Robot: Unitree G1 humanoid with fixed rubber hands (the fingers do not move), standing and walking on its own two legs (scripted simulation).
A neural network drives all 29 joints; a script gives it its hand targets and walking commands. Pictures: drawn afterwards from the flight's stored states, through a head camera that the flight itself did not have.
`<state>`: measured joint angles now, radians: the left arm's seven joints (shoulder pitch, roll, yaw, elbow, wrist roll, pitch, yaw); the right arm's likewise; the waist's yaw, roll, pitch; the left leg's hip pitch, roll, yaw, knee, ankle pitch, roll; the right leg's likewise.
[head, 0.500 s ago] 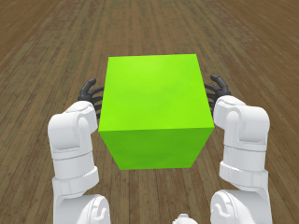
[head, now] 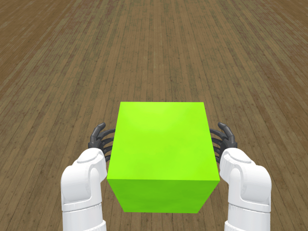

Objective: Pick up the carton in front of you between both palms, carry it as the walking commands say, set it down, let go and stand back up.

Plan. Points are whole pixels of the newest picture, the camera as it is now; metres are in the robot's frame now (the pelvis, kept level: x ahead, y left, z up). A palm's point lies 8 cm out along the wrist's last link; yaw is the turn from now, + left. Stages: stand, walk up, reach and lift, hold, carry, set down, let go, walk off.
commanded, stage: carry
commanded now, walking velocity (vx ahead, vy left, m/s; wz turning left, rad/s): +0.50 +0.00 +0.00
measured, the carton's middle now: (161, 160) +0.32 +0.00 +0.01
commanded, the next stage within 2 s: none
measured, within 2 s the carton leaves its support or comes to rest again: neither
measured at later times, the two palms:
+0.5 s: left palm (110, 79) +0.57 +0.16 +0.10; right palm (204, 77) +0.56 -0.14 +0.10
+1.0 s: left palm (127, 34) +0.88 +0.13 +0.10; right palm (198, 32) +0.88 -0.17 +0.09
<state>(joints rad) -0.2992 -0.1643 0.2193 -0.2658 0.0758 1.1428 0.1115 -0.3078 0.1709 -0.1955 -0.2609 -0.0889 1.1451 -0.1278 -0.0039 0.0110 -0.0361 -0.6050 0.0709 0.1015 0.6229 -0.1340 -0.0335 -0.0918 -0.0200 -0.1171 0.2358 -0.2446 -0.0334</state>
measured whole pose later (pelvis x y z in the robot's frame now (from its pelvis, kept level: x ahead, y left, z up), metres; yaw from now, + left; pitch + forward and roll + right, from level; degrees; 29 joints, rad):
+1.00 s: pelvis +0.64 -0.02 +0.00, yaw +0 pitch +4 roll +1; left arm 0.02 -0.13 0.04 -0.49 0.07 1.18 0.11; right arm 0.02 0.13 -0.04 -0.51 -0.09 1.19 -0.11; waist 0.01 0.01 -0.14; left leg -0.60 0.12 0.13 0.61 -0.06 -0.02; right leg -0.03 -0.03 -0.20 0.21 -0.25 -0.02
